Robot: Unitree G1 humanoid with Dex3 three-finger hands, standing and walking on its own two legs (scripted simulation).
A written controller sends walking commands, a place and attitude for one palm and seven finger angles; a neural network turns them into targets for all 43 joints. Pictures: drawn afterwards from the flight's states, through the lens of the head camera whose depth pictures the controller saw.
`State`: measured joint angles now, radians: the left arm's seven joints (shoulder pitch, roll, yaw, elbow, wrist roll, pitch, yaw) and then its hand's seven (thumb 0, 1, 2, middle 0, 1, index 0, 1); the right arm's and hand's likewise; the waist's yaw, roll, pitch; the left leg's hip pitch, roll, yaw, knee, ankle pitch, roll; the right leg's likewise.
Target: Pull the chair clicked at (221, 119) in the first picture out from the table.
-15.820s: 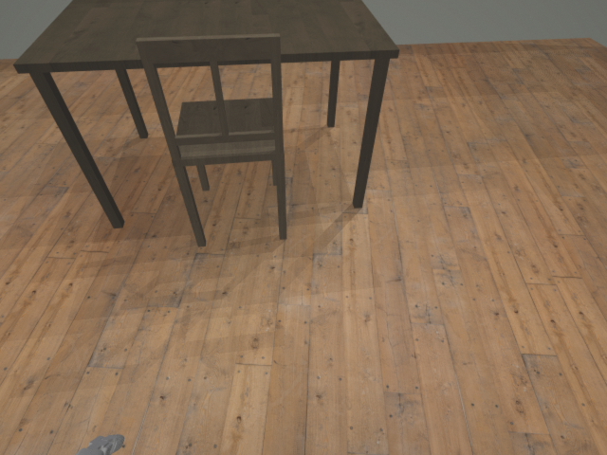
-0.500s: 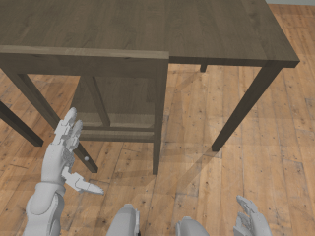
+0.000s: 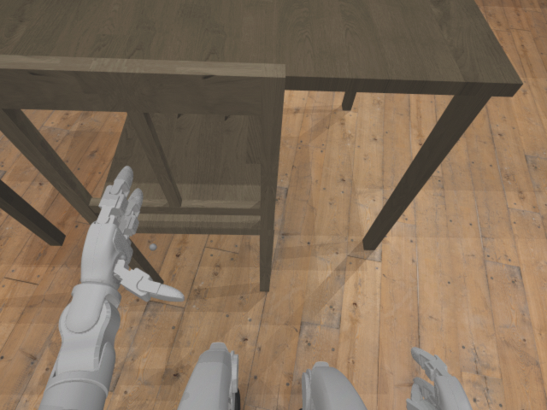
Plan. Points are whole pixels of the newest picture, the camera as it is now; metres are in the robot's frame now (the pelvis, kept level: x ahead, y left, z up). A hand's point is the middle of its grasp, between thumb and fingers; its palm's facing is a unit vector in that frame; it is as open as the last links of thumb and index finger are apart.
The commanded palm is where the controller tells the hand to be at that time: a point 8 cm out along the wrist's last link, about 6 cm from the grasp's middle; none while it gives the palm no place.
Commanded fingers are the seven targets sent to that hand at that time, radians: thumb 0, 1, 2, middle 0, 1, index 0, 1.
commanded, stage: aim the fingers beside a spindle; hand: left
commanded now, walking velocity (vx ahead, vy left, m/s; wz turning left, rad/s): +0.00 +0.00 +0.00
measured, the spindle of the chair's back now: (159, 164) +0.48 +0.20 +0.02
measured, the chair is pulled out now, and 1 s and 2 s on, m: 0.00 0.00 0.00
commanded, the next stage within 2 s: none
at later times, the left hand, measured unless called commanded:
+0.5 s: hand (151, 249) +0.32 +0.18 +0.04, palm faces +0.00 -1.00 -0.04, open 16.9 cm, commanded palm +0.31 +0.23 +0.03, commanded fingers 0.00 -0.50 0.30 -0.06 -0.08 -0.06 -0.08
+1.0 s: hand (152, 246) +0.34 +0.19 +0.01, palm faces +0.02 -1.00 -0.02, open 16.9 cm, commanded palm +0.31 +0.24 +0.03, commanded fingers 0.00 -0.50 0.30 -0.06 -0.08 -0.06 -0.08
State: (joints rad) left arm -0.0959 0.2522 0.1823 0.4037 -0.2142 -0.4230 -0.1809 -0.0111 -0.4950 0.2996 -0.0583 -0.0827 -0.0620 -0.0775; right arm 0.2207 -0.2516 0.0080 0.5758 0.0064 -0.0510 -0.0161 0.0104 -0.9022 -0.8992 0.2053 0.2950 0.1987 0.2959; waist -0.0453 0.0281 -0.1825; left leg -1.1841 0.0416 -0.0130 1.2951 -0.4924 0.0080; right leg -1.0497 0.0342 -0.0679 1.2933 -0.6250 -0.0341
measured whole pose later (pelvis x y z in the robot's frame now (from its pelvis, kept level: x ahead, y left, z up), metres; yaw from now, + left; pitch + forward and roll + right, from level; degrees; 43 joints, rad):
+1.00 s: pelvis +0.00 +0.01 +0.00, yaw +0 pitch +22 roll -3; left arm -0.11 0.25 0.19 0.44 -0.20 -0.42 -0.17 -0.01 -0.49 0.30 -0.06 -0.08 -0.06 -0.08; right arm 0.21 -0.24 0.01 0.57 0.01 -0.03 -0.02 0.01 -0.90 -0.90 0.21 0.30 0.20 0.30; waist -0.05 0.02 -0.18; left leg -1.19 0.04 -0.01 1.30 -0.49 0.02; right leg -1.06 0.03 -0.06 1.29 -0.62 -0.03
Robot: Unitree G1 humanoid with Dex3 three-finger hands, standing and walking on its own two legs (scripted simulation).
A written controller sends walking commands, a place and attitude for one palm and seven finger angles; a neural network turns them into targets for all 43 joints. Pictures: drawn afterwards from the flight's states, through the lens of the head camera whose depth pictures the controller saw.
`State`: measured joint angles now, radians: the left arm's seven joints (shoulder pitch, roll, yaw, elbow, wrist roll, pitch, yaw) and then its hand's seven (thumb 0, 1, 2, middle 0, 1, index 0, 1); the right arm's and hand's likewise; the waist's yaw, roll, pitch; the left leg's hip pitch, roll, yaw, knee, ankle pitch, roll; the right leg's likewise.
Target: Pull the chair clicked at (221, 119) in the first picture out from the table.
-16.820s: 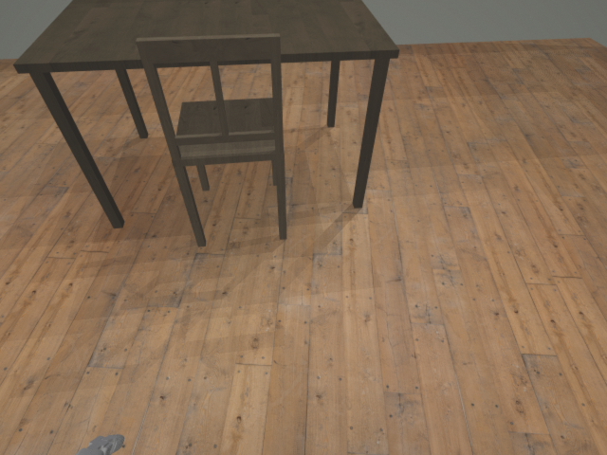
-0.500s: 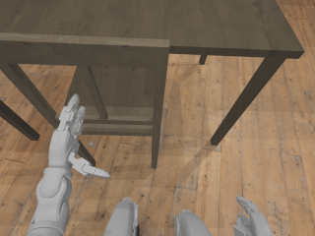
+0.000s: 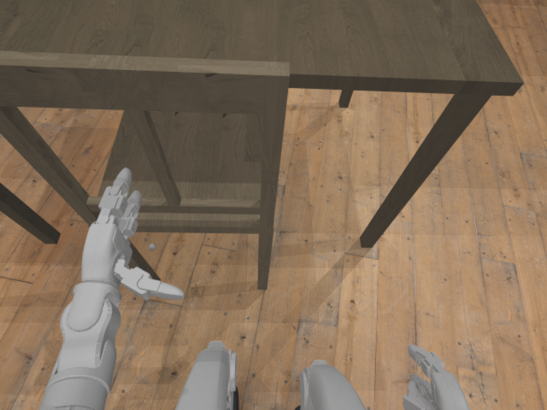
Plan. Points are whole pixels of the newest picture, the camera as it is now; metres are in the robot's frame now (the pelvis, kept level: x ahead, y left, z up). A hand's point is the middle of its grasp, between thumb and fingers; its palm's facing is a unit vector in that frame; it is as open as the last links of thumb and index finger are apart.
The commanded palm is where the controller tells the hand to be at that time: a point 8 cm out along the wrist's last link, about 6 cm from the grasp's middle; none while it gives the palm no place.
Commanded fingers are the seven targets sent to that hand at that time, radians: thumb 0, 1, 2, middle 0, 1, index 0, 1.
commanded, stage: aim the fingers beside a spindle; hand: left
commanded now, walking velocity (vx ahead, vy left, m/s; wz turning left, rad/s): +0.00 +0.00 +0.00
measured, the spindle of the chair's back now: (159, 162) +0.48 +0.20 +0.02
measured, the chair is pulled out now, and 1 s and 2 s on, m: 0.00 0.00 0.00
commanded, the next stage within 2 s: push the fingers through the gap in 1.86 s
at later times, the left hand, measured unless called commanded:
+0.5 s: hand (142, 238) +0.33 +0.19 +0.05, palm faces +0.05 -1.00 -0.07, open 16.9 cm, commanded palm +0.31 +0.24 +0.03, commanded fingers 0.00 -0.50 0.30 -0.06 -0.08 -0.06 -0.08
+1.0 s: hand (146, 250) +0.33 +0.19 +0.01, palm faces +0.02 -1.00 -0.01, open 16.9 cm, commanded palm +0.31 +0.23 +0.03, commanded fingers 0.00 -0.50 0.30 -0.06 -0.08 -0.06 -0.08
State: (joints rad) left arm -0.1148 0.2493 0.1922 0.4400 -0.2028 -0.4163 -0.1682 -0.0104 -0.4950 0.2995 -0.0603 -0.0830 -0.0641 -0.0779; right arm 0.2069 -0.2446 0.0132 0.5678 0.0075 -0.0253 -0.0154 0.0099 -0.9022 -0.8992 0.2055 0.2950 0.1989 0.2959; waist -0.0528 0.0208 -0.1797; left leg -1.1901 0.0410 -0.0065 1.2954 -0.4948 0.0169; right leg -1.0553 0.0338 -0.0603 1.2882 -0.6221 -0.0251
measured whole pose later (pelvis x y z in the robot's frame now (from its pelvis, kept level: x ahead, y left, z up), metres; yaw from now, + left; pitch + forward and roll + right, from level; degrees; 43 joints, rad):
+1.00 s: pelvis +0.00 +0.00 +0.00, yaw +0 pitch +22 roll -3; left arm -0.08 0.26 0.18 0.42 -0.24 -0.40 -0.19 -0.01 -0.49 0.30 -0.06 -0.08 -0.06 -0.08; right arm 0.21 -0.25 0.01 0.56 0.02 -0.02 -0.01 0.01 -0.90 -0.90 0.21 0.29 0.20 0.30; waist -0.05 0.03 -0.18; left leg -1.17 0.04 -0.01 1.28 -0.50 0.02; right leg -1.03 0.03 -0.06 1.26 -0.62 -0.02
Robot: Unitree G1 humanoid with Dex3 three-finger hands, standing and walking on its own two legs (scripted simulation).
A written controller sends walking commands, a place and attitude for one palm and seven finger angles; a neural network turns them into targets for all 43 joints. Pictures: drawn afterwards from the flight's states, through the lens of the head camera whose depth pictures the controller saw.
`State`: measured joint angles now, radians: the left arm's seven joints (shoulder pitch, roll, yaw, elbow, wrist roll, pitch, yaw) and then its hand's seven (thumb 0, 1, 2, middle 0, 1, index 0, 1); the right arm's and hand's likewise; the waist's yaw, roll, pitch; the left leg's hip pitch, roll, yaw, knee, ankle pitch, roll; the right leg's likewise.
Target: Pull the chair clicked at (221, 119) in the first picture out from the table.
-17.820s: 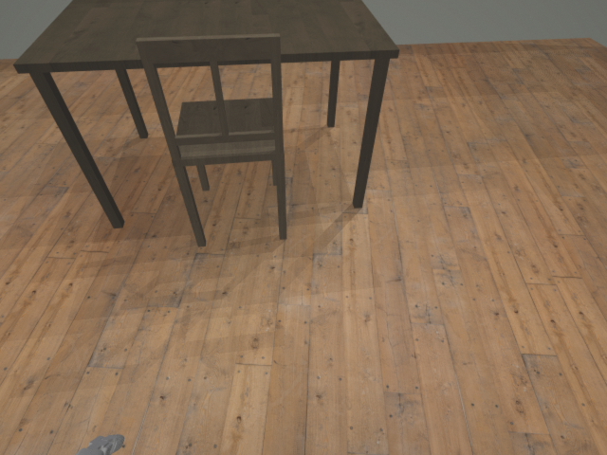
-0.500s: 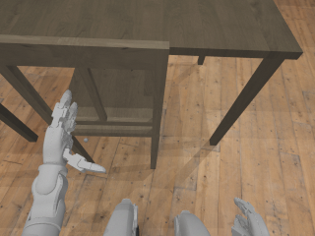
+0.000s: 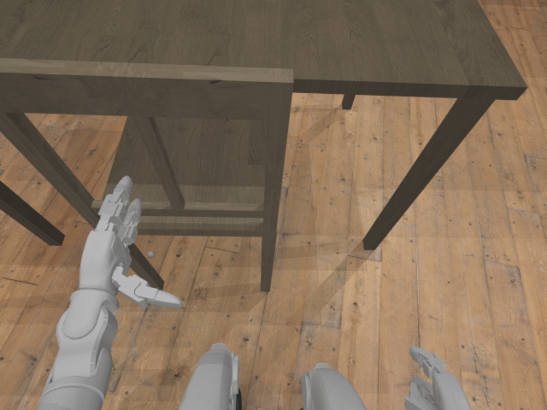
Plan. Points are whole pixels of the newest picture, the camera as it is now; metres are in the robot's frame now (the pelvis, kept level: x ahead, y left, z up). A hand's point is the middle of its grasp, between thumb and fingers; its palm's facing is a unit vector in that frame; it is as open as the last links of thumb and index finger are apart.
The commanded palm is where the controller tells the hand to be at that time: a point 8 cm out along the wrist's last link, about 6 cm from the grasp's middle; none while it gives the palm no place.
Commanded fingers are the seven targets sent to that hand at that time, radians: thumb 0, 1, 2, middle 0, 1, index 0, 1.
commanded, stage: aim the fingers beside a spindle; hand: left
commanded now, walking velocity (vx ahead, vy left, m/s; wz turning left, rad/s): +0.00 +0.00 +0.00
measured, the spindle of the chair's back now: (163, 167) +0.47 +0.19 +0.02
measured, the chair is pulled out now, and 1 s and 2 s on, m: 0.00 0.00 0.00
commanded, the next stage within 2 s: push the fingers through the gap in 0.86 s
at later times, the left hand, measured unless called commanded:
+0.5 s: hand (154, 249) +0.32 +0.17 +0.04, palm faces +0.01 -1.00 -0.04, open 16.9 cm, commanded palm +0.30 +0.23 +0.03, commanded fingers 0.00 -0.50 0.30 -0.06 -0.08 -0.06 -0.08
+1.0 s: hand (142, 252) +0.33 +0.20 +0.01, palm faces +0.06 -1.00 -0.03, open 16.9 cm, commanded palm +0.31 +0.24 +0.02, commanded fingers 0.00 -0.50 0.30 -0.06 -0.08 -0.06 -0.08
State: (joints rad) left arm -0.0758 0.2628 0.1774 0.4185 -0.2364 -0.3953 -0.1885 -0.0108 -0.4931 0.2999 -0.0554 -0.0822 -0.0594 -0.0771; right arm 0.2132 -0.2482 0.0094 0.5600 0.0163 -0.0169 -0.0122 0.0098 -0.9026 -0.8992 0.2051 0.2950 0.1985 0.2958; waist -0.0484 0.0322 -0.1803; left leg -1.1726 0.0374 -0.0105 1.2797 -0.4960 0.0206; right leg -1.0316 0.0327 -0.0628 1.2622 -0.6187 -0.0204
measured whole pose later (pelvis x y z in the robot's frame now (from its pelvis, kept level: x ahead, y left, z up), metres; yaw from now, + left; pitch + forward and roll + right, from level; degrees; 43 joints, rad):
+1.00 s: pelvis +0.00 +0.00 +0.00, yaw +0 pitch +22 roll -3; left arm -0.08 0.27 0.22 0.43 -0.23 -0.42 -0.17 -0.01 -0.49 0.30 -0.06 -0.08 -0.06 -0.08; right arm 0.21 -0.24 0.02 0.56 0.01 -0.01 -0.01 0.01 -0.90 -0.90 0.21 0.29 0.20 0.30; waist -0.05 0.02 -0.18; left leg -1.18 0.04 -0.01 1.29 -0.50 0.02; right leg -1.04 0.04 -0.06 1.27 -0.62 -0.02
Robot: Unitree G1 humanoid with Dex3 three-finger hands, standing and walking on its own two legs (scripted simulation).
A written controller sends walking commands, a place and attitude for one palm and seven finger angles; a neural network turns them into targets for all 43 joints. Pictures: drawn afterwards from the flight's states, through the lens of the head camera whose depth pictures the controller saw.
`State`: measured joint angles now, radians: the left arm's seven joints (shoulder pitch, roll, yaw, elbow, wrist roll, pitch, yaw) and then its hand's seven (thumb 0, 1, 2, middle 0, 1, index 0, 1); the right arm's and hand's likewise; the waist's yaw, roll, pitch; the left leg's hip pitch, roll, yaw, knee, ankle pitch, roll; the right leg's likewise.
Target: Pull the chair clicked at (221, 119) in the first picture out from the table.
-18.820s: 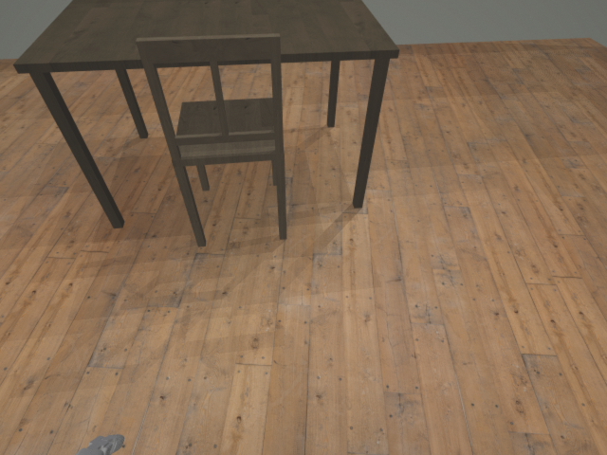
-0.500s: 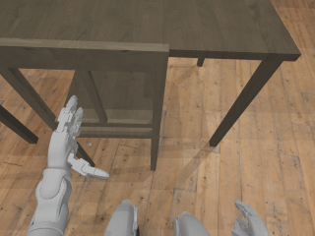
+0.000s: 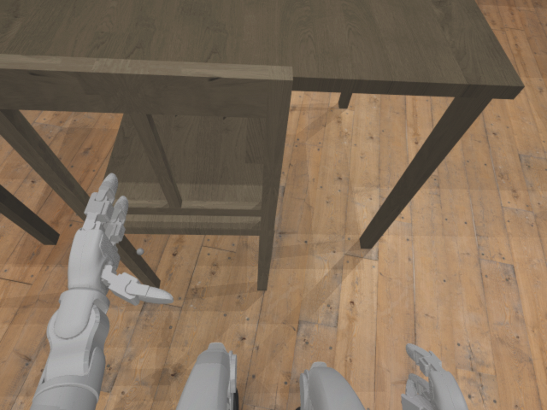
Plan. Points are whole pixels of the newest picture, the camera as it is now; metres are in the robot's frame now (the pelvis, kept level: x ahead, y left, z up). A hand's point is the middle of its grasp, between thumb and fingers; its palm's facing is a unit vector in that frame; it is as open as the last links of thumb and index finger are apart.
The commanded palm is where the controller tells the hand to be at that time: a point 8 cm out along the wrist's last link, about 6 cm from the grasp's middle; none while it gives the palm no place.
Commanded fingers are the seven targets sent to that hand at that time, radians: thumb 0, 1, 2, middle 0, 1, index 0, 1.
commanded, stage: push the fingers through the gap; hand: left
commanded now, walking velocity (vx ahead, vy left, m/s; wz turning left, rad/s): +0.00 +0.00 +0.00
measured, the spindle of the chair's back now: (160, 165) +0.47 +0.20 +0.02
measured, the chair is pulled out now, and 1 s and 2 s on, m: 0.00 0.00 0.00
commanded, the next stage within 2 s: hook a spindle and tug to test in 1.56 s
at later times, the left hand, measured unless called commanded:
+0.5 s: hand (151, 212) +0.38 +0.19 +0.03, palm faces +0.06 -1.00 -0.04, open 16.9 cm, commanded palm +0.36 +0.23 +0.03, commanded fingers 0.00 -0.50 0.30 -0.06 -0.08 -0.06 -0.08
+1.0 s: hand (165, 189) +0.42 +0.18 +0.03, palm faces +0.03 -1.00 -0.05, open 16.9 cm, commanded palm +0.41 +0.22 +0.03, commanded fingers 0.00 -0.50 0.30 -0.06 -0.08 -0.06 -0.08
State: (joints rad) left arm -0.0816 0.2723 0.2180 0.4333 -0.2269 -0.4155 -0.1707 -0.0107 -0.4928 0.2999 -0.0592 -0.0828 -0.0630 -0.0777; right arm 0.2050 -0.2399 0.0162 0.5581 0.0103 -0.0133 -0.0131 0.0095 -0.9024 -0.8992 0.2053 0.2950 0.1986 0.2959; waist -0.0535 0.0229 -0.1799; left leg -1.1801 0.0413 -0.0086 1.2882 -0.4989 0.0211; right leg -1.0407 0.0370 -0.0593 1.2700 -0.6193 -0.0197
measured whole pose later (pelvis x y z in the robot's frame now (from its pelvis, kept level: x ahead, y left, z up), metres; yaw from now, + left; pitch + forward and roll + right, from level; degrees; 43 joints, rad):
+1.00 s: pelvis +0.00 +0.00 +0.00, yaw +0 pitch +24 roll -3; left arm -0.50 0.32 0.26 0.78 -0.15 -0.46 -0.15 -0.01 -0.50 0.30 -0.06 -0.08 -0.06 -0.08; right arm 0.25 -0.25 0.01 0.63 -0.01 0.03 0.00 0.01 -0.90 -0.90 0.20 0.29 0.20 0.30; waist -0.09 0.04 -0.17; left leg -1.23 0.04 -0.01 1.29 -0.49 0.02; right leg -1.10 0.04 -0.06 1.28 -0.61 -0.02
